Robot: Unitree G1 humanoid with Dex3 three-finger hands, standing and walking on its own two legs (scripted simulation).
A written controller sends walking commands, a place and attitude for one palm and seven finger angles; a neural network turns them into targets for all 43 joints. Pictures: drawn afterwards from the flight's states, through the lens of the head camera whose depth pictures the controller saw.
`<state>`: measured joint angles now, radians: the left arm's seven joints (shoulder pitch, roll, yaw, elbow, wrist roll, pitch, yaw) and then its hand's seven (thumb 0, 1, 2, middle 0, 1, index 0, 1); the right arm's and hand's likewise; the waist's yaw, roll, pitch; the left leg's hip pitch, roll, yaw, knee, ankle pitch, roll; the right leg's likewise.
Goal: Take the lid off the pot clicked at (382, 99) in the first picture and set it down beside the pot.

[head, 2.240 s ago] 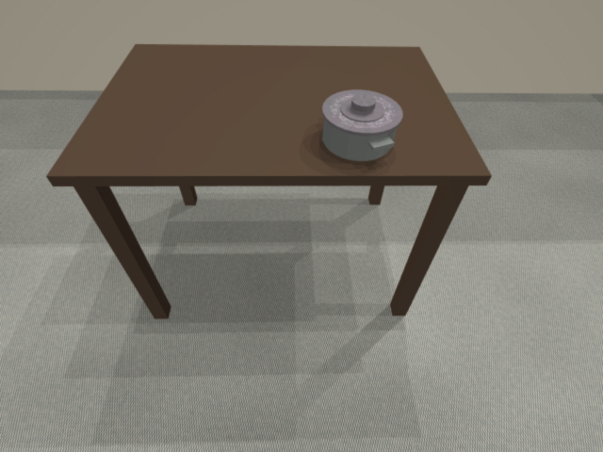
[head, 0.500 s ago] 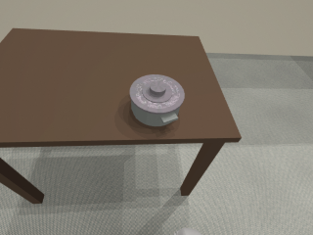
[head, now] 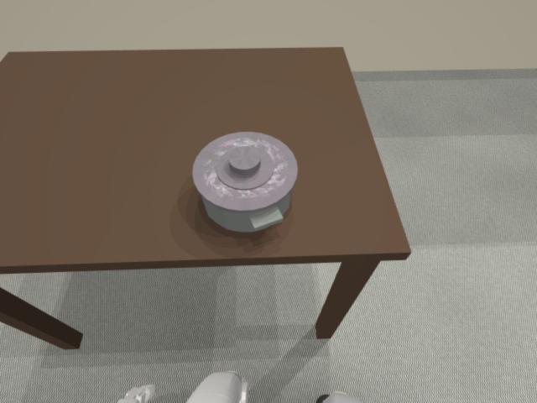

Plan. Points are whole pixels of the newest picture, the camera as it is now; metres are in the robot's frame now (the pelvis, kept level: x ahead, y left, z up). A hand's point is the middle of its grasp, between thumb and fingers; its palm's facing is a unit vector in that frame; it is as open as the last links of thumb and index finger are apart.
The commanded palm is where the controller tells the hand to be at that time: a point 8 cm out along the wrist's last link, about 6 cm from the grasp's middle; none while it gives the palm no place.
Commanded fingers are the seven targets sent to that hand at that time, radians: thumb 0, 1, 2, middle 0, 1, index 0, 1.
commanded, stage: come to a stop and stand still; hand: left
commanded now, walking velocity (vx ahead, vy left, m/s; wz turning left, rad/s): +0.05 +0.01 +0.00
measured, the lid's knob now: (244, 160) +0.48 +0.07 +0.06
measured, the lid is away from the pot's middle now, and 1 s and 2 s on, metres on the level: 0.00 0.00 0.00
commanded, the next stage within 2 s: look again from close up in 0.64 s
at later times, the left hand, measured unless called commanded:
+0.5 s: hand out of the picture -0.07 +0.27 -0.17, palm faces +0.02 -0.99 -0.15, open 7.4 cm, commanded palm none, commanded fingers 0.00 0.90 0.90 -0.20 -0.30 -0.20 -0.30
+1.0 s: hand out of the picture -0.02 +0.21 -0.18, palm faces -0.06 -0.98 -0.18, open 7.3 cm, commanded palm none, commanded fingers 0.00 0.90 0.90 -0.20 -0.30 -0.20 -0.30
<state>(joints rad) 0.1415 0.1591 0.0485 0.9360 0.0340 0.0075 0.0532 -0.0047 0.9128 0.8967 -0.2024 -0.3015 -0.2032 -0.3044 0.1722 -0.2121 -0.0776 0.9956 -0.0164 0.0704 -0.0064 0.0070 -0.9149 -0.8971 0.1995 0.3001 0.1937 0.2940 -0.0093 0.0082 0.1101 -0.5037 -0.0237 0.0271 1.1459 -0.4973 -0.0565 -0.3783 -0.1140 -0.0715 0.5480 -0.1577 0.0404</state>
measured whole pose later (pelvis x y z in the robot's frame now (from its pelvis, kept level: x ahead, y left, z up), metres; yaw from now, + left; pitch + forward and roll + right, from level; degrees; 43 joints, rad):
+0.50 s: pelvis -0.03 +0.08 +0.02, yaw -2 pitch +1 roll -3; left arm 0.39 0.23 0.09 1.05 0.04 0.09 0.01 0.00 0.91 0.90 -0.20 -0.30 -0.20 -0.30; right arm 0.34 -0.11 -0.02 1.04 -0.02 -0.01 -0.06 0.01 -0.92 -0.90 0.21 0.30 0.20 0.30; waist -0.01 -0.08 -0.03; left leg -0.22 -0.02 0.08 0.33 -0.14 0.10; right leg -0.43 0.04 0.09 1.05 -0.26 0.05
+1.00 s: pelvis -0.05 +0.04 +0.00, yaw -2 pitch -1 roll -1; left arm 0.31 0.16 0.00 1.06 0.03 0.01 0.05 0.01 0.92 0.90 -0.20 -0.30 -0.20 -0.30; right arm 0.34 -0.13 -0.03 1.08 -0.02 0.01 0.00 0.01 -0.91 -0.90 0.20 0.30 0.20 0.29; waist -0.05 -0.01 -0.03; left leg -0.34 0.00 0.07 0.64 -0.28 0.06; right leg -0.26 -0.04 -0.01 0.61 -0.33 0.03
